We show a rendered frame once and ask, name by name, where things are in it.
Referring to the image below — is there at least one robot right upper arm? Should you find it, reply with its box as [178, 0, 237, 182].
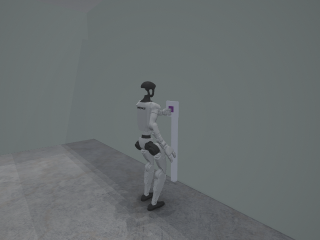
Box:
[148, 102, 161, 131]

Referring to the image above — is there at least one robot right forearm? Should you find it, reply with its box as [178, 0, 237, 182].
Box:
[152, 123, 168, 149]

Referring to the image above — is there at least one robot left thigh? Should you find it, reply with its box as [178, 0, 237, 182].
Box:
[135, 141, 155, 173]

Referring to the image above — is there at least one panel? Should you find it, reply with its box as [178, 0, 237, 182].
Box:
[166, 101, 179, 182]

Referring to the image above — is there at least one robot left hand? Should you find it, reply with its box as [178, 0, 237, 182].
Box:
[163, 108, 172, 116]

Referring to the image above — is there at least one robot thigh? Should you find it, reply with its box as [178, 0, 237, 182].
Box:
[147, 142, 167, 179]
[135, 141, 155, 173]

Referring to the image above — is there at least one robot right thigh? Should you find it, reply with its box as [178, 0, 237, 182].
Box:
[147, 142, 167, 179]

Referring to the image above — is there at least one robot right hand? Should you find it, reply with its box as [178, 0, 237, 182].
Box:
[163, 146, 176, 163]

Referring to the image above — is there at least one button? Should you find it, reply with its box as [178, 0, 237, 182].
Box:
[168, 106, 174, 113]

